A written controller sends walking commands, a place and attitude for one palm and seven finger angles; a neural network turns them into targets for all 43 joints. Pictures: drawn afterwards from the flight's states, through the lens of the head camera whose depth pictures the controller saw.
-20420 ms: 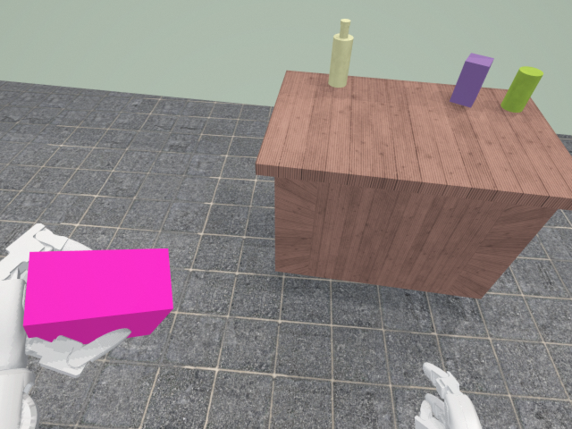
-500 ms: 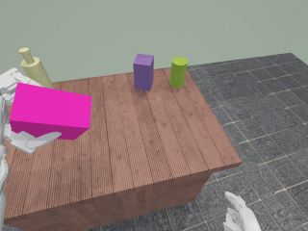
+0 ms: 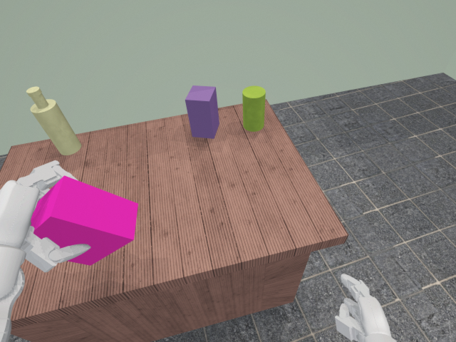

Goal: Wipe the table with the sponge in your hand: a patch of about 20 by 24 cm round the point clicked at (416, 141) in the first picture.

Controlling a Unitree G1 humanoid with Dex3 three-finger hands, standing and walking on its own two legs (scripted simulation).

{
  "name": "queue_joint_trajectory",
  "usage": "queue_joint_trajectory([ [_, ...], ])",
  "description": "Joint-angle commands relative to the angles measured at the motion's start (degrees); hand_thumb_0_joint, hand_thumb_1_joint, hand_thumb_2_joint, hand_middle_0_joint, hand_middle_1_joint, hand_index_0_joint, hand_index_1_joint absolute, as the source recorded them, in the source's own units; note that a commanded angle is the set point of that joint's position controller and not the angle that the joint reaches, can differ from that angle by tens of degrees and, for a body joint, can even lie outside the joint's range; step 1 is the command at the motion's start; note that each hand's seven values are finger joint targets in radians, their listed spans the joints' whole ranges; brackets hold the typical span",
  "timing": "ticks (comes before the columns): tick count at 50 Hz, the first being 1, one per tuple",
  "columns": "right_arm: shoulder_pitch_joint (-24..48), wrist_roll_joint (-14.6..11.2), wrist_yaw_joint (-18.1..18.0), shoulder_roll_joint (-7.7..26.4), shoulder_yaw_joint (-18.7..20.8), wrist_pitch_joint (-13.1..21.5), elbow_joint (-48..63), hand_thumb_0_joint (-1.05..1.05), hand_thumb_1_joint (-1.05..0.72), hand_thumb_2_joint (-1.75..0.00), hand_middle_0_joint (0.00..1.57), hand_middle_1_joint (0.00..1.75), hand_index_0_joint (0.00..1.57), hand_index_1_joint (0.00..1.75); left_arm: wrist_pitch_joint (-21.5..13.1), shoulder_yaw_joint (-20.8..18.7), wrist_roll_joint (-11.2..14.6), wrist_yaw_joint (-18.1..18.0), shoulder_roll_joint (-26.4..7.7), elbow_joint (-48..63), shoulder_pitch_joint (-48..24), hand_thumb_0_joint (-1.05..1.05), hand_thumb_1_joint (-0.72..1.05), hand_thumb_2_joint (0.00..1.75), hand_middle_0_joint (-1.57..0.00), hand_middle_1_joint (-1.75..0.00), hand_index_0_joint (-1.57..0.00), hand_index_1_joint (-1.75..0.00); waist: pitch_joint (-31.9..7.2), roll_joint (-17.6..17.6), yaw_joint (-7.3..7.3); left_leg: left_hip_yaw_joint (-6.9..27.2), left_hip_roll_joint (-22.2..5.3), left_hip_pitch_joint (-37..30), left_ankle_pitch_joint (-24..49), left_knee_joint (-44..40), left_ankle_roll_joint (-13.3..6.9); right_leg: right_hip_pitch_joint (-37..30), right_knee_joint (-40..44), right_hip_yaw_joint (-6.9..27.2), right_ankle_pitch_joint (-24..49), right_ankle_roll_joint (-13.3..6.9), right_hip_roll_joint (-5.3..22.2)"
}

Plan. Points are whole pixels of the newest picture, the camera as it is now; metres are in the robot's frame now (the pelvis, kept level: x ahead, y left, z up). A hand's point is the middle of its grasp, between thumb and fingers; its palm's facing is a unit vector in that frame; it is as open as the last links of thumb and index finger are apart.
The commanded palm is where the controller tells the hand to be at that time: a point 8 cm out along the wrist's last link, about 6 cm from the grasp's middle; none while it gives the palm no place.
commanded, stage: turn the palm down, sponge in hand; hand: left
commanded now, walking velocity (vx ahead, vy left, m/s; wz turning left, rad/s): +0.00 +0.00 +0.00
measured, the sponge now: (91, 228) +0.25 +0.25 +0.11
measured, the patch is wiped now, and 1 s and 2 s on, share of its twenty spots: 0.00 0.00 0.00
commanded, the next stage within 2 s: move the sponge above the wiping area in 1.58 s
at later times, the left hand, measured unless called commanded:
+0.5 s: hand (74, 226) +0.24 +0.27 +0.13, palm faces +0.18 -0.36 -0.92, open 10.4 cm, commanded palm +0.21 +0.28 +0.18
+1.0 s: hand (53, 227) +0.24 +0.31 +0.11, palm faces +0.07 -0.15 -0.99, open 10.4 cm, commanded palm +0.21 +0.30 +0.17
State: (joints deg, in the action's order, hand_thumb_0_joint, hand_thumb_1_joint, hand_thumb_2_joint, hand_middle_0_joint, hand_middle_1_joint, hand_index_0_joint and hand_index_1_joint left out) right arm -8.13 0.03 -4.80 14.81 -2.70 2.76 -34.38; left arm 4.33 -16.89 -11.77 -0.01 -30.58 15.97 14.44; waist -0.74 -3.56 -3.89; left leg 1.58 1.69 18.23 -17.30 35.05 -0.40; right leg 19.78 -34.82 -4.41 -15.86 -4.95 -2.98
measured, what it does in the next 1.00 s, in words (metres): stands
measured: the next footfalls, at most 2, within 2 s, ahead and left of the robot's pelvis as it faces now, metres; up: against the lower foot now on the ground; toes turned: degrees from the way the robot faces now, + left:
none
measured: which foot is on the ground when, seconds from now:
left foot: down 0.00-1.00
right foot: down 0.00-1.00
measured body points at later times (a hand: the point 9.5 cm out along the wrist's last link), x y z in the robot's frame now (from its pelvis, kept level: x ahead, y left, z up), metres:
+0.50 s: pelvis +0.01 -0.01 -0.01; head +0.02 -0.05 +0.44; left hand +0.23 +0.28 +0.18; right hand +0.21 -0.26 -0.10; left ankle +0.01 +0.12 -0.73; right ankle +0.03 -0.06 -0.73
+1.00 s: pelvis +0.01 +0.03 +0.01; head +0.01 -0.01 +0.46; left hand +0.23 +0.31 +0.17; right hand +0.25 -0.18 -0.07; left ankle +0.01 +0.12 -0.73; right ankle +0.03 -0.06 -0.73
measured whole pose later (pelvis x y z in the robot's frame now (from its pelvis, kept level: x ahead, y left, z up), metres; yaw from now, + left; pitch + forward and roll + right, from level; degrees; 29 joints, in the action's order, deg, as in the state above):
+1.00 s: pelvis +0.01 +0.03 +0.01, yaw -1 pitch -1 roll +0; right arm -3.5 -1.8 -4.7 15.0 -3.1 -1.4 -36.0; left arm 15.8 -1.4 -45.2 -1.8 -29.8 13.0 12.2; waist -0.5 -5.7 -7.1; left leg 0.0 2.6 11.4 -14.8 27.2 -2.3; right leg 13.3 -27.0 -2.2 -12.9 -3.2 -2.3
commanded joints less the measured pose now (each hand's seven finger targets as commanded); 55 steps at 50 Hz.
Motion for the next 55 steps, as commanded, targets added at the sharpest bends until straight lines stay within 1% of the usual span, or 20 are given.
queue_joint_trajectory([
  [1,5.92,-0.24,-0.91,6.17,3.2,2.76,10.32,0.0,-0.9,-0.9,0.2,0.3,0.2,0.3,-5.56,-12.23,0.14,-0.94,-16.89,13.64,-5.58,0.0,0.1,1.3,-1.2,-1.6,-1.2,-1.6,-9.65,3.25,-0.68,-0.04,-0.97,0.42,7.87,-1.72,-2.22,-6.04,8.0,8.78,2.82,4.5,4.66],
  [4,5.55,-0.76,-0.56,6.48,3.56,2.26,10.27,0.0,-0.9,-0.9,0.2,0.3,0.2,0.3,-5.19,-15.33,-0.71,-2.5,-19.31,11.52,-3.13,0.0,0.1,1.3,-1.2,-1.6,-1.2,-1.6,-7.66,1.01,-1.35,0.01,-0.93,2.6,7.26,-0.29,-1.73,-5.0,8.04,11.61,1.64,4.24,5.25],
  [5,5.2,-0.66,-0.4,6.38,3.76,2.0,10.95,0.0,-0.9,-0.9,0.2,0.3,0.2,0.3,-4.8,-12.55,-1.12,-2.79,-16.46,11.88,-3.14,0.0,0.1,1.3,-1.2,-1.6,-1.2,-1.6,-8.55,0.83,-1.08,-0.04,-1.13,3.37,7.56,0.42,-1.68,-5.75,7.45,12.09,2.95,4.32,6.11],
  [11,4.26,-1.19,-0.98,7.38,4.51,0.82,12.26,0.0,-0.9,-0.9,0.2,0.3,0.2,0.3,-2.33,-10.8,-5.22,-3.48,-18.0,12.9,-0.9,0.0,0.1,1.3,-1.2,-1.6,-1.2,-1.6,-10.3,3.8,-0.34,0.89,-0.88,5.62,6.67,3.72,-1.87,-6.12,6.54,17.23,5.88,5.15,7.69],
  [15,4.94,-1.2,-1.72,6.95,4.42,1.18,12.26,0.0,-0.9,-0.9,0.2,0.3,0.2,0.3,-3.11,-8.57,-8.17,-4.22,-17.42,14.63,-2.31,0.0,0.1,1.3,-1.2,-1.6,-1.2,-1.6,-10.63,2.35,0.22,1.08,-0.82,4.75,6.74,4.56,-2.2,-4.83,6.75,17.28,3.75,4.69,7.39],
  [17,4.45,-1.07,-2.08,7.22,4.73,1.18,11.91,0.0,-0.9,-0.9,0.2,0.3,0.2,0.3,-3.48,-9.45,-9.64,-4.79,-18.71,13.71,-0.67,0.0,0.1,1.3,-1.2,-1.6,-1.2,-1.6,-10.76,4.5,-0.1,1.5,-0.92,5.01,6.98,4.47,-2.19,-5.0,6.38,17.78,4.97,4.77,7.44],
  [19,6.02,-1.35,-2.11,7.09,4.52,1.2,11.7,0.0,-0.9,-0.9,0.2,0.3,0.2,0.3,-3.16,-10.93,-11.38,-6.12,-20.76,14.87,-1.86,0.0,0.1,1.3,-1.2,-1.6,-1.2,-1.6,-10.85,1.13,-0.62,1.46,-0.59,3.99,7.27,4.47,-2.05,-4.53,6.56,18.85,4.05,3.91,6.86],
  [20,5.66,-1.2,-2.05,6.78,4.49,1.08,11.81,0.0,-0.9,-0.9,0.2,0.3,0.2,0.3,-2.94,-8.81,-12.47,-6.66,-18.69,14.77,-2.27,0.0,0.1,1.3,-1.2,-1.6,-1.2,-1.6,-11.59,0.69,-0.47,1.33,-0.68,3.53,7.93,4.11,-2.23,-4.75,6.21,17.54,5.25,3.84,6.78],
  [24,7.36,-1.77,-2.17,6.96,4.12,0.66,11.5,0.0,-0.9,-0.9,0.2,0.3,0.2,0.3,0.28,-8.85,-15.31,-8.34,-19.4,12.3,-0.6,0.0,0.1,1.3,-1.2,-1.6,-1.2,-1.6,-9.42,0.58,-1.21,1.34,-0.71,2.28,8.29,1.94,-2.2,-3.66,6.47,16.15,5.13,3.35,5.63],
  [25,6.79,-1.75,-2.09,6.81,3.89,0.5,11.84,0.0,-0.9,-0.9,0.2,0.3,0.2,0.3,1.19,-6.11,-15.52,-8.05,-16.49,12.05,-0.85,0.0,0.1,1.3,-1.2,-1.6,-1.2,-1.6,-10.2,1.92,-0.96,1.22,-0.9,2.29,8.38,1.0,-2.33,-4.79,6.22,14.36,6.21,3.58,5.65],
  [29,9.58,-2.43,-2.01,6.81,3.08,-0.1,11.71,0.0,-0.9,-0.9,0.2,0.3,0.2,0.3,5.01,-4.18,-19.39,-6.93,-17.28,12.54,-2.84,0.0,0.1,1.3,-1.2,-1.6,-1.2,-1.6,-9.42,0.98,-1.46,1.43,-0.79,-0.51,10.08,-1.78,-2.46,-4.86,6.79,12.84,7.31,3.11,4.5],
  [30,9.34,-2.36,-1.93,6.44,2.94,-0.18,11.96,0.0,-0.9,-0.9,0.2,0.3,0.2,0.3,5.74,-0.96,-20.02,-6.28,-14.36,12.56,-2.78,0.0,0.1,1.3,-1.2,-1.6,-1.2,-1.6,-9.64,-0.03,-1.28,1.24,-0.92,-1.16,10.56,-2.56,-2.63,-5.34,7.05,11.42,7.85,3.16,4.46],
  [34,11.3,-2.47,-1.8,6.37,2.21,-0.34,11.12,0.0,-0.9,-0.9,0.2,0.3,0.2,0.3,7.38,-0.25,-24.49,-5.42,-15.8,12.8,-5.79,0.0,0.1,1.3,-1.2,-1.6,-1.2,-1.6,-8.01,0.55,-1.54,2.43,-0.89,-3.38,10.91,-5.13,-2.5,-5.32,8.71,11.21,6.2,2.48,3.64],
  [35,10.74,-2.28,-1.68,6.07,2.21,-0.36,11.16,0.0,-0.9,-0.9,0.2,0.3,0.2,0.3,7.48,1.99,-25.29,-5.12,-13.73,12.43,-5.98,0.0,0.1,1.3,-1.2,-1.6,-1.2,-1.6,-8.6,0.42,-1.55,2.24,-1.14,-3.75,11.32,-5.77,-2.59,-6.14,8.84,10.02,6.68,2.48,3.81],
  [39,12.66,-2.05,-1.37,6.05,1.86,-0.52,9.91,0.0,-0.9,-0.9,0.2,0.3,0.2,0.3,8.27,0.55,-29.04,-5.21,-15.99,11.9,-8.66,0.0,0.1,1.3,-1.2,-1.6,-1.2,-1.6,-9.07,-0.19,-2.53,3.39,-0.9,-5.75,13.04,-7.73,-2.2,-7.91,10.1,11.09,7.49,1.65,3.19],
  [40,12.28,-2.01,-1.19,5.69,1.87,-0.56,9.94,0.0,-0.9,-0.9,0.2,0.3,0.2,0.3,8.35,3.71,-29.51,-4.95,-12.76,11.63,-8.77,0.0,0.1,1.3,-1.2,-1.6,-1.2,-1.6,-9.08,-0.65,-2.02,2.98,-1.21,-5.99,13.23,-8.13,-2.24,-8.32,10.35,9.79,7.57,1.76,3.49],
  [44,14.45,-2.0,-0.77,5.79,1.62,-0.84,8.65,0.0,-0.9,-0.9,0.2,0.3,0.2,0.3,9.71,3.56,-32.64,-4.95,-14.02,10.21,-11.8,0.0,0.1,1.3,-1.2,-1.6,-1.2,-1.6,-8.11,-1.31,-2.71,4.16,-1.13,-7.38,13.7,-10.24,-1.82,-9.33,11.92,10.92,7.06,0.92,2.88],
  [48,14.86,-1.75,-0.3,5.64,1.61,-1.33,8.07,0.0,-0.9,-0.9,0.2,0.3,0.2,0.3,10.65,7.94,-35.69,-3.9,-11.52,7.97,-14.01,0.0,0.1,1.3,-1.2,-1.6,-1.2,-1.6,-8.47,-1.34,-2.71,4.54,-1.23,-8.13,13.92,-12.21,-1.72,-10.68,12.89,9.82,6.66,0.97,3.22],
  [54,17.66,-1.28,0.72,5.55,1.47,-1.25,6.95,0.0,-0.9,-0.9,0.2,0.3,0.2,0.3,11.48,6.43,-39.96,-3.33,-13.7,8.46,-16.29,0.0,0.1,1.3,-1.2,-1.6,-1.2,-1.6,-10.03,-1.82,-4.28,5.93,-1.24,-10.62,17.95,-13.7,-1.63,-14.09,13.51,11.48,10.08,-0.2,2.42],
  [55,17.12,-1.11,0.96,5.41,1.29,-1.3,6.69,0.0,-0.9,-0.9,0.2,0.3,0.2,0.3,11.85,8.5,-40.8,-3.06,-12.0,7.04,-16.54,0.0,0.1,1.3,-1.2,-1.6,-1.2,-1.6,-9.96,-1.86,-4.06,5.64,-1.26,-10.58,18.68,-13.87,-1.56,-13.9,13.56,10.46,10.51,-0.02,2.8],
])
